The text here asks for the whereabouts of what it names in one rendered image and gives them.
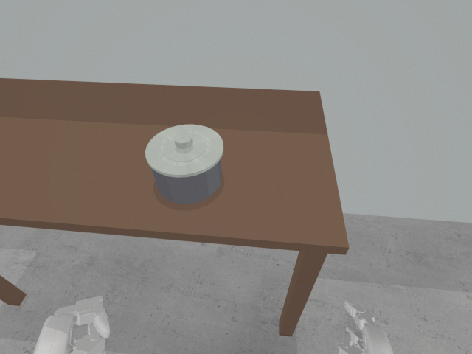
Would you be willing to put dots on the pot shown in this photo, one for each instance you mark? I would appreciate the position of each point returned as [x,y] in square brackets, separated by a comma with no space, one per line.
[189,190]

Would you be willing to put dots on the knob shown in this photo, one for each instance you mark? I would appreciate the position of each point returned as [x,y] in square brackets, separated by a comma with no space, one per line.
[183,140]

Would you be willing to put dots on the right robot hand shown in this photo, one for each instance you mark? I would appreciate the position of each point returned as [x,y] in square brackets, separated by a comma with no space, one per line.
[372,340]

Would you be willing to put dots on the left robot hand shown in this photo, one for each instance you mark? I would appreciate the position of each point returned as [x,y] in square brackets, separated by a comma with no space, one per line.
[58,335]

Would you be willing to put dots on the table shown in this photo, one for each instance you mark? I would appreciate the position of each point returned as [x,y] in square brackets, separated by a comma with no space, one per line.
[72,157]

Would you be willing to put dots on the lid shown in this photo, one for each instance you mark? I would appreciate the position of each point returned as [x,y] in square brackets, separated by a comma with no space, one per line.
[165,158]

